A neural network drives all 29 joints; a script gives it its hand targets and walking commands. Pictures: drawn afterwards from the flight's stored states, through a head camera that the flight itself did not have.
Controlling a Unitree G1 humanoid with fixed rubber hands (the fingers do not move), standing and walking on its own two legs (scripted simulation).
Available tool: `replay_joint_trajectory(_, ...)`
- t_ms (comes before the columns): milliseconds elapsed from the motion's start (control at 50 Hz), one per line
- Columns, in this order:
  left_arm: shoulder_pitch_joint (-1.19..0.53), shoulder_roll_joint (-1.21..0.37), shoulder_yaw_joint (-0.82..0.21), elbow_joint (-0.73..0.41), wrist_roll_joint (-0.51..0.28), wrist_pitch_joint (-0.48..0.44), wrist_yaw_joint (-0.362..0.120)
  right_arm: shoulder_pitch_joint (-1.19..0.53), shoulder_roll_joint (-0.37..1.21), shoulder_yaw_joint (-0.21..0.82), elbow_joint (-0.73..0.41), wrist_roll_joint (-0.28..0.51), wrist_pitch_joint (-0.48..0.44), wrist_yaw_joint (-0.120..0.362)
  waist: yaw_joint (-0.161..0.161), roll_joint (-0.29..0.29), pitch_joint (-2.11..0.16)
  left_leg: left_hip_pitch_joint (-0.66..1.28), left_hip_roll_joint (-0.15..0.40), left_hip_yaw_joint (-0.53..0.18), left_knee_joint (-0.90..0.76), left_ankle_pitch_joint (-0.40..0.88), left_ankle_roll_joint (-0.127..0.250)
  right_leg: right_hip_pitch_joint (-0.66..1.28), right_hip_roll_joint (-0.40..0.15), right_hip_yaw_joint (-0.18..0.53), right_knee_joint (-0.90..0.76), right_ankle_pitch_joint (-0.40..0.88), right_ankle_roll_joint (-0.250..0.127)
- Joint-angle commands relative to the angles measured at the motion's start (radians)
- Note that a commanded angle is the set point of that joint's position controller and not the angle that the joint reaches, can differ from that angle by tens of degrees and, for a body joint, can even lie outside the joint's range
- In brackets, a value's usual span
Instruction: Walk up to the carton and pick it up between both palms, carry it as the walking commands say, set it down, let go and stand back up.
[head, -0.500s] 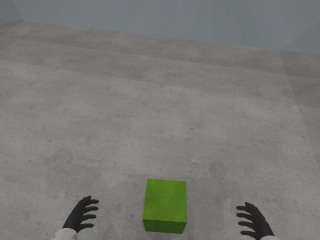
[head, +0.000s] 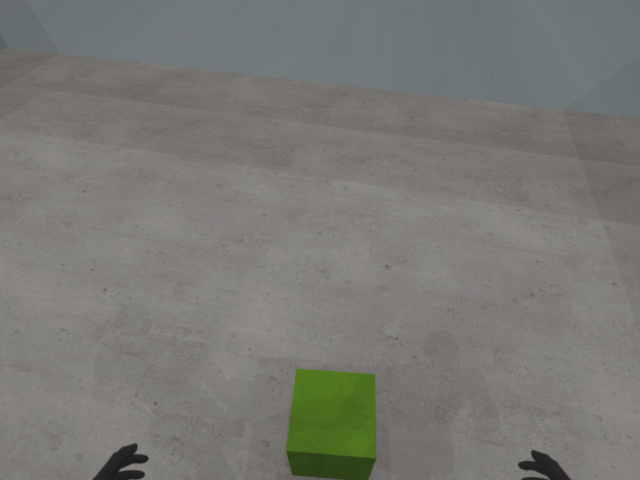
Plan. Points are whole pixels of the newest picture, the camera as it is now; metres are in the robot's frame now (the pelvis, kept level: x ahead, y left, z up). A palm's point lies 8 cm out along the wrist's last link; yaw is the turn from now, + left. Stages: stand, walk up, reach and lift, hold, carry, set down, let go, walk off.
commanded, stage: stand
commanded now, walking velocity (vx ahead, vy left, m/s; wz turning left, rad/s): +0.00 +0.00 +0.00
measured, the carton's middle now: (332, 426) +0.39 +0.00 -0.65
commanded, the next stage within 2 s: none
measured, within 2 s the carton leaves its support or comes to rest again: neither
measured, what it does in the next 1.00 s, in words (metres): stands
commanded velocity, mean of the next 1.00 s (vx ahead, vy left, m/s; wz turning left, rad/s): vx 0.00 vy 0.00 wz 0.00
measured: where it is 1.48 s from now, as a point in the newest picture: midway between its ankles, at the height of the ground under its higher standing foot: outside the picture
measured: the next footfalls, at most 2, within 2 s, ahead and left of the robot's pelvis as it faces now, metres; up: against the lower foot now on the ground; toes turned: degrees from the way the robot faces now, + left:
none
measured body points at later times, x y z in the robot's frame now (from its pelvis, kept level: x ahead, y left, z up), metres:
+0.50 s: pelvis -0.01 +0.00 +0.00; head -0.02 -0.01 +0.45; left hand +0.10 +0.30 -0.10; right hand +0.10 -0.31 -0.11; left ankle -0.03 +0.13 -0.74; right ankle -0.02 -0.12 -0.74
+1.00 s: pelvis -0.02 +0.00 +0.01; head -0.03 +0.00 +0.46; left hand +0.07 +0.31 -0.11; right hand +0.08 -0.31 -0.11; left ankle -0.03 +0.13 -0.74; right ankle -0.02 -0.12 -0.74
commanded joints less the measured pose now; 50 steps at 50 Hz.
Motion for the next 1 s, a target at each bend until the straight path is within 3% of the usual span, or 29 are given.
replay_joint_trajectory(0, -0.023, 0.157, 0.036, -0.039, -0.002, -0.014, 0.005, -0.027, -0.153, -0.032, -0.040, 0.002, -0.016, -0.005, -0.001, -0.008, -0.045, 0.011, 0.079, -0.052, -0.054, 0.311, 0.009, 0.022, -0.085, 0.056, -0.056, 0.309, -0.005)
replay_joint_trajectory(980, -0.087, 0.210, 0.015, 0.189, -0.018, -0.022, -0.006, -0.058, -0.208, -0.009, 0.172, 0.017, -0.026, 0.003, 0.003, -0.010, 0.002, 0.020, 0.106, -0.077, -0.162, 0.201, 0.026, 0.046, -0.115, 0.081, -0.157, 0.206, -0.017)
